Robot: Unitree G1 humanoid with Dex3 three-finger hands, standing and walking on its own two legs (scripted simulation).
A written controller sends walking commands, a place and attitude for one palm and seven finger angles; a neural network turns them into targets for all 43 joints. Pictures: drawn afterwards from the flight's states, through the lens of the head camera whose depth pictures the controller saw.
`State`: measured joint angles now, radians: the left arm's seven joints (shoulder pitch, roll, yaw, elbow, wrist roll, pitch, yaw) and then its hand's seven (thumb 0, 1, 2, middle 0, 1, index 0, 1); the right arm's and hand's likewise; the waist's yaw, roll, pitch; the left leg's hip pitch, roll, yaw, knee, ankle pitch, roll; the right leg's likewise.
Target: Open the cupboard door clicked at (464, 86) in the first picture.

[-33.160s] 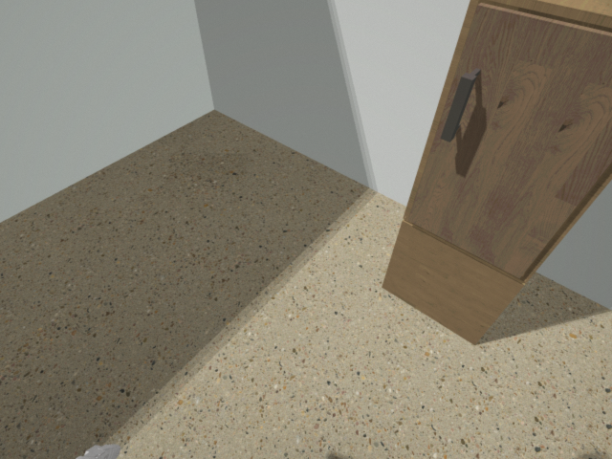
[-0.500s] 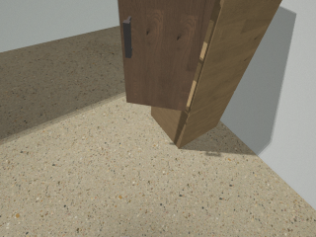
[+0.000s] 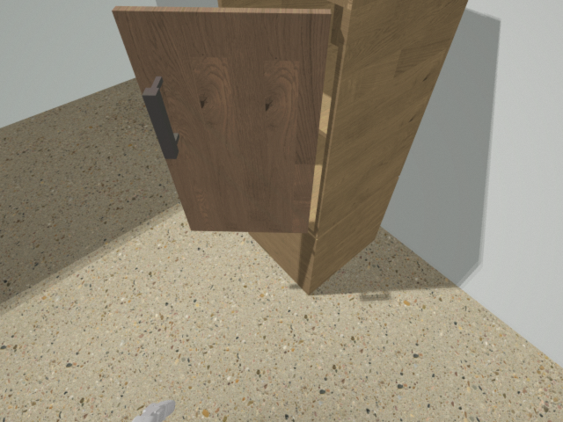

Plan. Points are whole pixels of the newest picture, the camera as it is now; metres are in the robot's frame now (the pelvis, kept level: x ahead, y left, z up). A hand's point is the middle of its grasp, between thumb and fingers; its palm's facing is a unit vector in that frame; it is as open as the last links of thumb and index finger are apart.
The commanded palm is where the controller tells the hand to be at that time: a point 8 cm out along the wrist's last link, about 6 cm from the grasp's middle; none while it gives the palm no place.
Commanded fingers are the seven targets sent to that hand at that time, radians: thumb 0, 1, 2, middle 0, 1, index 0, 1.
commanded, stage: come to a stop and stand still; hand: left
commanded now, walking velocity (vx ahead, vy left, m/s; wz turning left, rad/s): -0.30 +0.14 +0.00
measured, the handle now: (164, 118) +0.62 +0.23 +0.07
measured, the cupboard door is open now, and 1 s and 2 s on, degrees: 48 48 48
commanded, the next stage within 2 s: look again from close up in 0.86 s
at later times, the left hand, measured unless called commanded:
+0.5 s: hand out of the picture +0.06 +0.20 -0.17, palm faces +0.03 -0.96 -0.27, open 7.4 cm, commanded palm none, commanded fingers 0.00 0.90 0.90 -0.20 -0.30 -0.20 -0.30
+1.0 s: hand out of the picture +0.05 +0.16 -0.17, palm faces -0.04 -0.98 -0.21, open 7.4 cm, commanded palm none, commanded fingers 0.00 0.90 0.90 -0.20 -0.30 -0.20 -0.30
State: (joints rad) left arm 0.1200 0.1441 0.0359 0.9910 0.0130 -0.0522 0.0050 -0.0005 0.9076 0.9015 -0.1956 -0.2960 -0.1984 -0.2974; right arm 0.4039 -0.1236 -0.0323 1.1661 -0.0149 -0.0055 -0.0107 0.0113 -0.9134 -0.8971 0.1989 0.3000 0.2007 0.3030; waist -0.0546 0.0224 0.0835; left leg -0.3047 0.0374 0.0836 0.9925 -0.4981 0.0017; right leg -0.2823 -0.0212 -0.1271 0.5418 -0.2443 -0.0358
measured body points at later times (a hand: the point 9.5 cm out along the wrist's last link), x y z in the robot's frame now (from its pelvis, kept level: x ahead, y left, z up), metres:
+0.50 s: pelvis +0.03 +0.00 +0.00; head +0.07 -0.01 +0.45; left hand +0.06 +0.25 -0.15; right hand +0.13 -0.24 -0.15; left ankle +0.08 +0.12 -0.73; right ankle +0.00 -0.11 -0.74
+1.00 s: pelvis +0.02 -0.02 +0.01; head +0.02 -0.01 +0.45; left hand +0.05 +0.22 -0.15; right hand +0.02 -0.25 -0.15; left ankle +0.05 +0.09 -0.73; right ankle +0.00 -0.11 -0.73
